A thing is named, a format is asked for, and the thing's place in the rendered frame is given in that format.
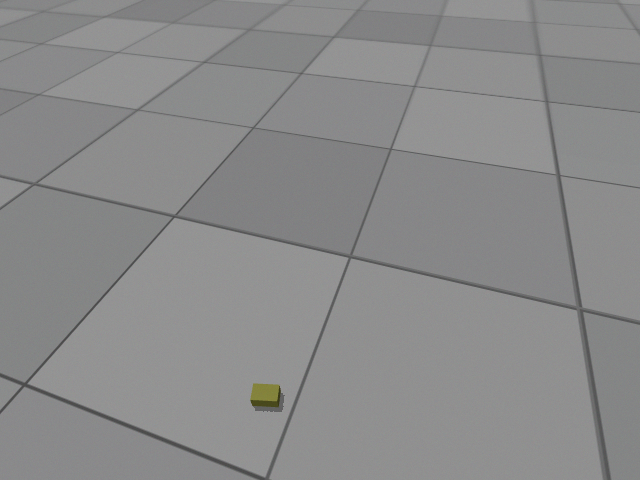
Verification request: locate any small box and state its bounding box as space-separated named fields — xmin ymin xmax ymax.
xmin=250 ymin=383 xmax=281 ymax=407

